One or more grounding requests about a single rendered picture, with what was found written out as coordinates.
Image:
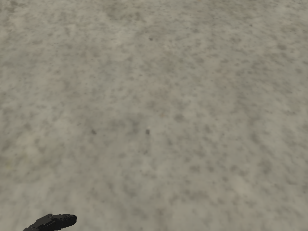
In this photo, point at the robot left hand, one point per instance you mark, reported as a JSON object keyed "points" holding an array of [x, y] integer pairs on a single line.
{"points": [[52, 222]]}

